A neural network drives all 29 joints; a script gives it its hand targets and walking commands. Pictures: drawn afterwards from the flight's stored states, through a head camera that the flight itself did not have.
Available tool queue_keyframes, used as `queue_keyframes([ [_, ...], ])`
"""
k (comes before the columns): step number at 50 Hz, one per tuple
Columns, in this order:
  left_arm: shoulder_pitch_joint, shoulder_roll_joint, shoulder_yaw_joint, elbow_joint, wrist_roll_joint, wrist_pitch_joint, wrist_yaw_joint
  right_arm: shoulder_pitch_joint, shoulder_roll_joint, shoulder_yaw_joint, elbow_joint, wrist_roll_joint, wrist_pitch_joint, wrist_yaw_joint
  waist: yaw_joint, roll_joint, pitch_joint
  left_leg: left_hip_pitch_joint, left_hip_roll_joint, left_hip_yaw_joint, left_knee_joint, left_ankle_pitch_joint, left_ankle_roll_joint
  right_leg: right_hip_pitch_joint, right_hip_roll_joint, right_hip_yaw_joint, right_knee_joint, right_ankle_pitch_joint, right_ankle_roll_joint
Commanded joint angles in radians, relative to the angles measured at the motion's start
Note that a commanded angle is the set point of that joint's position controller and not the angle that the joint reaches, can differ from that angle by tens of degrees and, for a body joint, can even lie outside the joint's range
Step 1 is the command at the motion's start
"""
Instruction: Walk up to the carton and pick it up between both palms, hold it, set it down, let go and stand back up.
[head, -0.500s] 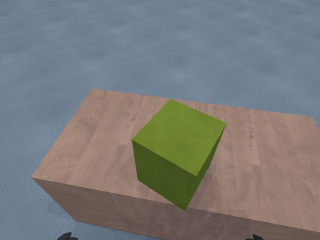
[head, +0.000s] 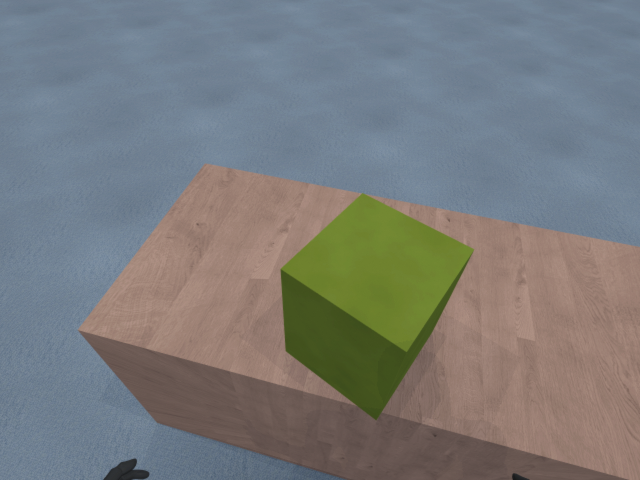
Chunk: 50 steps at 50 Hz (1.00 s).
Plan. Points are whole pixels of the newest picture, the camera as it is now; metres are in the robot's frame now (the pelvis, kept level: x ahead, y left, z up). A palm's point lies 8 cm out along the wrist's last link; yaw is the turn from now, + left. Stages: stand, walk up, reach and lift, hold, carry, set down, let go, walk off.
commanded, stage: walk up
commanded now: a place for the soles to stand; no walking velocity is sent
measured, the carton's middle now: (369, 306) +0.42 -0.06 -0.08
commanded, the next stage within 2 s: reach and lift in 0.82 s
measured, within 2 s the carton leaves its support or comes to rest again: neither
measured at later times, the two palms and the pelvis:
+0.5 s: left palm out of the picture +0.07 +0.27 -0.10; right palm out of the picture +0.10 -0.28 -0.08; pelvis -0.02 -0.01 +0.00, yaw +1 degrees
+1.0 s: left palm out of the picture +0.13 +0.26 -0.10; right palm out of the picture +0.13 -0.27 -0.11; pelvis -0.02 -0.02 -0.01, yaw -6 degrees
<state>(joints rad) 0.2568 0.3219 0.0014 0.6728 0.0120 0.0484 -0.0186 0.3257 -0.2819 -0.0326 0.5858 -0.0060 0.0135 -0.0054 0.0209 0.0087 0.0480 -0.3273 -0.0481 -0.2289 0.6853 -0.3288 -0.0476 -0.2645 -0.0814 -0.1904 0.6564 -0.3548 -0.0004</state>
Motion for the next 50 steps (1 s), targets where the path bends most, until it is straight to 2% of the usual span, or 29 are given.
queue_keyframes([
  [1, -0.007, 0.156, 0.046, -0.093, 0.005, -0.012, 0.001, -0.015, -0.201, -0.060, -0.110, -0.001, -0.024, -0.016, 0.009, 0.061, -0.049, -0.119, 0.091, -0.129, -0.149, 0.246, 0.115, 0.119, -0.049, 0.128, -0.066, 0.173, -0.055],
  [5, -0.006, 0.149, 0.047, -0.090, 0.002, -0.013, -0.002, -0.025, -0.189, -0.054, -0.111, -0.004, -0.019, -0.016, 0.008, 0.053, -0.065, -0.119, 0.079, -0.118, -0.160, 0.157, 0.106, 0.119, -0.047, 0.139, -0.088, 0.109, -0.059],
  [7, -0.007, 0.164, 0.055, -0.089, 0.000, -0.015, 0.000, -0.020, -0.190, -0.054, -0.106, -0.004, -0.015, -0.016, 0.008, 0.015, -0.056, -0.118, 0.056, -0.083, -0.118, 0.131, 0.094, 0.104, -0.066, 0.154, -0.130, 0.064, -0.072],
  [8, 0.009, 0.172, 0.054, -0.085, 0.000, -0.018, 0.002, -0.024, -0.184, -0.054, -0.106, -0.003, -0.013, -0.015, 0.010, 0.007, -0.052, -0.102, 0.032, -0.028, -0.067, 0.110, 0.081, 0.078, -0.100, 0.176, -0.178, 0.017, -0.088],
  [9, 0.003, 0.183, 0.057, -0.082, 0.001, -0.019, 0.004, -0.003, -0.159, -0.050, -0.100, 0.001, -0.013, -0.014, -0.001, -0.031, -0.076, -0.057, 0.006, 0.038, -0.006, 0.102, 0.065, 0.058, -0.143, 0.177, -0.215, -0.017, -0.115],
  [10, -0.023, 0.184, 0.059, -0.084, -0.001, -0.019, 0.004, 0.005, -0.147, -0.047, -0.102, -0.001, -0.014, -0.013, -0.008, -0.030, -0.057, -0.029, 0.004, 0.080, 0.028, 0.111, 0.059, 0.013, -0.181, 0.171, -0.227, -0.005, -0.138],
  [12, -0.050, 0.183, 0.054, -0.086, -0.004, -0.017, -0.001, 0.016, -0.150, -0.051, -0.110, 0.001, -0.019, -0.012, -0.018, -0.031, -0.037, 0.022, 0.025, 0.069, 0.002, 0.143, 0.066, -0.050, -0.184, 0.148, -0.210, 0.014, -0.138],
  [14, -0.050, 0.182, 0.052, -0.094, -0.006, -0.012, -0.003, 0.001, -0.185, -0.063, -0.112, 0.003, -0.021, -0.013, -0.017, 0.012, -0.051, 0.003, 0.049, -0.011, -0.057, 0.171, 0.088, -0.046, -0.116, 0.118, -0.146, -0.007, -0.098],
  [16, -0.040, 0.168, 0.052, -0.099, -0.002, -0.005, -0.005, -0.026, -0.212, -0.070, -0.111, 0.000, -0.019, -0.013, -0.001, 0.032, 0.005, -0.124, 0.080, -0.126, -0.157, 0.103, 0.117, 0.018, -0.052, 0.116, -0.089, -0.023, -0.057],
  [18, 0.008, 0.159, 0.050, -0.091, 0.000, -0.008, -0.006, -0.047, -0.212, -0.064, -0.113, -0.003, -0.020, -0.014, 0.018, 0.058, -0.036, -0.182, 0.089, -0.154, -0.183, 0.076, 0.116, 0.111, -0.040, 0.136, -0.086, 0.010, -0.048],
  [20, 0.020, 0.166, 0.058, -0.076, 0.003, -0.012, -0.004, -0.048, -0.202, -0.062, -0.114, -0.005, -0.019, -0.014, 0.024, 0.058, -0.021, -0.185, 0.068, -0.127, -0.174, 0.027, 0.098, 0.106, -0.055, 0.151, -0.125, -0.028, -0.065],
  [23, 0.023, 0.176, 0.061, -0.070, 0.001, -0.021, -0.002, -0.011, -0.173, -0.055, -0.099, -0.004, -0.018, -0.011, 0.011, 0.007, -0.033, -0.126, 0.032, -0.026, -0.103, -0.006, 0.080, 0.064, -0.106, 0.178, -0.200, -0.110, -0.092],
  [26, -0.007, 0.186, 0.061, -0.071, -0.001, -0.023, 0.003, 0.010, -0.147, -0.053, -0.097, -0.004, -0.020, -0.010, -0.004, -0.042, -0.020, -0.032, 0.006, 0.087, 0.012, 0.030, 0.061, -0.032, -0.187, 0.186, -0.276, -0.153, -0.130],
  [27, -0.030, 0.194, 0.063, -0.072, -0.003, -0.023, 0.004, 0.016, -0.146, -0.053, -0.100, -0.004, -0.022, -0.011, -0.013, -0.040, 0.003, -0.023, 0.012, 0.090, 0.009, 0.063, 0.064, -0.054, -0.201, 0.183, -0.264, -0.100, -0.136],
  [28, -0.042, 0.190, 0.058, -0.074, -0.005, -0.021, 0.002, 0.024, -0.148, -0.054, -0.101, -0.002, -0.025, -0.012, -0.022, -0.029, -0.006, -0.008, 0.027, 0.070, -0.019, 0.097, 0.069, -0.055, -0.187, 0.159, -0.235, -0.050, -0.128],
  [31, -0.031, 0.170, 0.057, -0.088, -0.006, -0.010, -0.004, 0.000, -0.191, -0.064, -0.100, -0.004, -0.027, -0.014, -0.005, 0.041, -0.007, -0.079, 0.063, -0.057, -0.127, 0.134, 0.097, -0.001, -0.081, 0.109, -0.123, -0.033, -0.069],
  [32, -0.008, 0.158, 0.053, -0.089, -0.006, -0.006, -0.005, -0.016, -0.207, -0.065, -0.103, -0.004, -0.025, -0.015, 0.012, 0.037, -0.007, -0.139, 0.088, -0.137, -0.177, 0.061, 0.115, 0.033, -0.046, 0.117, -0.102, -0.049, -0.051],
  [34, 0.022, 0.153, 0.057, -0.078, -0.001, -0.006, -0.006, -0.029, -0.215, -0.067, -0.100, -0.008, -0.021, -0.015, 0.027, 0.056, 0.001, -0.218, 0.100, -0.199, -0.252, -0.104, 0.132, 0.096, -0.019, 0.152, -0.099, -0.086, -0.046],
  [36, 0.043, 0.159, 0.061, -0.065, 0.004, -0.017, -0.004, -0.043, -0.194, -0.059, -0.098, -0.008, -0.019, -0.015, 0.037, 0.055, 0.004, -0.238, 0.073, -0.147, -0.227, -0.119, 0.105, 0.131, -0.043, 0.174, -0.146, -0.087, -0.060],
  [39, 0.030, 0.195, 0.066, -0.056, 0.000, -0.032, 0.003, 0.021, -0.145, -0.048, -0.090, -0.008, -0.024, -0.014, 0.003, -0.014, -0.050, -0.065, 0.007, 0.066, -0.021, 0.061, 0.059, 0.042, -0.177, 0.206, -0.247, -0.082, -0.120],
  [41, -0.014, 0.193, 0.065, -0.069, -0.001, -0.031, 0.003, 0.038, -0.142, -0.051, -0.088, -0.010, -0.027, -0.013, -0.021, -0.008, -0.043, -0.005, 0.027, 0.078, -0.022, 0.141, 0.069, -0.005, -0.192, 0.169, -0.219, 0.002, -0.127],
  [42, -0.421, 0.187, 0.102, -0.239, -0.012, 0.111, 0.041, -0.397, -0.017, -0.077, 0.197, -0.157, -0.166, -0.007, -0.055, 0.063, -0.056, -0.112, 0.076, 0.281, -0.060, -0.062, 0.022, -0.167, 0.040, 0.126, -0.065, -0.123, -0.058],
  [43, -0.316, 0.108, 0.092, -0.248, 0.017, 0.173, 0.063, -0.379, -0.068, -0.107, 0.257, -0.135, -0.223, 0.027, -0.035, 0.128, 0.012, -0.319, 0.102, 0.281, -0.159, -0.199, 0.035, 0.047, 0.110, 0.071, 0.006, -0.076, -0.028],
  [44, -0.319, 0.116, 0.112, -0.278, 0.027, 0.184, 0.068, -0.386, -0.090, -0.118, 0.276, -0.144, -0.249, 0.043, -0.025, 0.098, -0.033, -0.411, 0.124, 0.284, -0.175, -0.183, 0.061, 0.143, 0.119, 0.078, 0.054, -0.014, -0.014],
  [45, -0.275, 0.123, 0.112, -0.296, 0.011, 0.197, 0.067, -0.361, -0.077, -0.105, 0.296, -0.139, -0.262, 0.045, -0.030, 0.025, -0.088, -0.364, 0.110, 0.297, -0.118, -0.102, 0.062, 0.137, 0.094, 0.095, 0.052, -0.011, -0.013],
  [46, -0.262, 0.133, 0.127, -0.322, 0.008, 0.214, 0.067, -0.346, -0.070, -0.097, 0.301, -0.133, -0.276, 0.040, -0.023, -0.017, -0.116, -0.251, 0.088, 0.306, -0.086, -0.042, 0.056, 0.074, 0.068, 0.111, 0.004, -0.023, -0.014],
  [48, -0.217, 0.135, 0.122, -0.340, -0.018, 0.238, 0.047, -0.321, -0.061, -0.085, 0.282, -0.128, -0.303, 0.021, -0.034, -0.126, -0.149, -0.075, 0.054, 0.301, -0.057, 0.054, 0.060, 0.044, 0.040, 0.130, -0.073, 0.061, 0.007],
  [49, -0.171, 0.135, 0.138, -0.345, -0.021, 0.248, 0.035, -0.313, -0.056, -0.076, 0.270, -0.124, -0.309, 0.006, -0.022, -0.135, -0.136, -0.041, 0.036, 0.298, -0.074, 0.109, 0.063, 0.083, 0.033, 0.143, -0.103, 0.177, 0.018],
  [50, -0.128, 0.153, 0.167, -0.347, -0.008, 0.250, 0.028, -0.302, -0.052, -0.056, 0.245, -0.105, -0.322, -0.003, 0.010, -0.117, -0.137, -0.015, 0.023, 0.309, -0.095, 0.156, 0.057, 0.132, 0.030, 0.159, -0.128, 0.297, 0.026],
])
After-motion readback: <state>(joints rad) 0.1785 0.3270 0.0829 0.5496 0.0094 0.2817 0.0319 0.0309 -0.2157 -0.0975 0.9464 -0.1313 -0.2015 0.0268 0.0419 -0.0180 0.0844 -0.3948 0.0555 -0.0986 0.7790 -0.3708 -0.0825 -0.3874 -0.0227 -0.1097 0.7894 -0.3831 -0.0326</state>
